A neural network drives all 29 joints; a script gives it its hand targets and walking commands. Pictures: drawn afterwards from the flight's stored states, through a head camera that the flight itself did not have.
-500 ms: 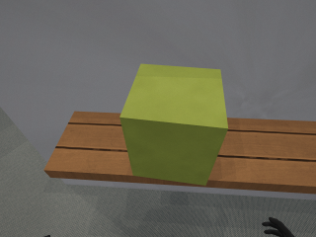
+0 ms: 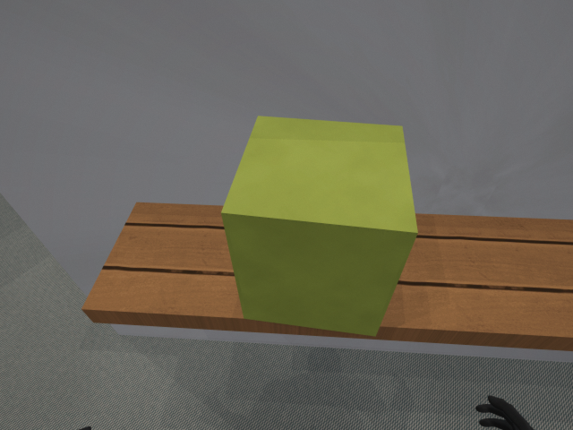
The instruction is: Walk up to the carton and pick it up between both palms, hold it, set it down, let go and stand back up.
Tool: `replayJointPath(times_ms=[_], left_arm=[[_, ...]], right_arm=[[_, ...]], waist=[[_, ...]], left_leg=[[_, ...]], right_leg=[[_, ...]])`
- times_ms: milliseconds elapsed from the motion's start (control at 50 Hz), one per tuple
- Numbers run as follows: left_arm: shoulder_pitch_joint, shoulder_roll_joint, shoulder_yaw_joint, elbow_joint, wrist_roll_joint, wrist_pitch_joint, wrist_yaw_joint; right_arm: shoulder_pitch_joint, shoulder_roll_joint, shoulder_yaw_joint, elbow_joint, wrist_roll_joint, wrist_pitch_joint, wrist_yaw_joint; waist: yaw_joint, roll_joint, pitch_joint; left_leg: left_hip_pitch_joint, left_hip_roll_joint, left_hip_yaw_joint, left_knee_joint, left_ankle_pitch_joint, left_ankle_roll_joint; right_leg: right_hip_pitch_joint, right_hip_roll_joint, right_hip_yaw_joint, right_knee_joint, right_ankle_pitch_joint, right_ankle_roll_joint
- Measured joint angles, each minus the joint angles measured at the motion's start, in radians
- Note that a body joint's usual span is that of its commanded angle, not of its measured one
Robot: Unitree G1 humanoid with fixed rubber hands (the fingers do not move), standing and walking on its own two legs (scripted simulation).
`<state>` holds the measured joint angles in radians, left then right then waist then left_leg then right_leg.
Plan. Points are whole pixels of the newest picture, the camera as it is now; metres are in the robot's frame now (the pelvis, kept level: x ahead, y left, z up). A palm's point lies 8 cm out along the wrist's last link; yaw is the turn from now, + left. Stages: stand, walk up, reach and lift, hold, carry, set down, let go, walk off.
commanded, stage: walk up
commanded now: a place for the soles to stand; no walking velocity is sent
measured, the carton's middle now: (318, 228) +0.40 -0.04 +0.07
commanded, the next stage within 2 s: none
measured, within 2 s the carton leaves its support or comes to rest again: neither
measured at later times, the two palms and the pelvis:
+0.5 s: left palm out of the picture +0.10 +0.31 -0.08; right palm out of the picture +0.14 -0.31 -0.07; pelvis +0.00 +0.00 +0.00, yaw +0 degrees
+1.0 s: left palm out of the picture +0.10 +0.31 -0.08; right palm out of the picture +0.12 -0.31 -0.08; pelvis +0.00 +0.00 +0.00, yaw -1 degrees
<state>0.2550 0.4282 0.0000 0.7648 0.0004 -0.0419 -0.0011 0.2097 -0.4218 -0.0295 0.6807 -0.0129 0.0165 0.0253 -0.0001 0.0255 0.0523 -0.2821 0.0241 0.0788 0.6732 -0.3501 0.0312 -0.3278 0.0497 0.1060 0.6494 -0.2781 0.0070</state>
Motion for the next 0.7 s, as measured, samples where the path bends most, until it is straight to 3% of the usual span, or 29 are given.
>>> replayJointPath(times_ms=[700], left_arm=[[0.0, 0.0, 0.0, 0.0, 0.0, 0.003, 0.002]], right_arm=[[0.002, 0.0, 0.0, 0.0, 0.0, 0.0, 0.003]], waist=[[0.0, 0.0, 0.0]], left_leg=[[0.002, -0.001, 0.003, 0.0, -0.002, 0.004]], right_leg=[[-0.002, 0.0, -0.003, 0.028, -0.027, -0.006]])
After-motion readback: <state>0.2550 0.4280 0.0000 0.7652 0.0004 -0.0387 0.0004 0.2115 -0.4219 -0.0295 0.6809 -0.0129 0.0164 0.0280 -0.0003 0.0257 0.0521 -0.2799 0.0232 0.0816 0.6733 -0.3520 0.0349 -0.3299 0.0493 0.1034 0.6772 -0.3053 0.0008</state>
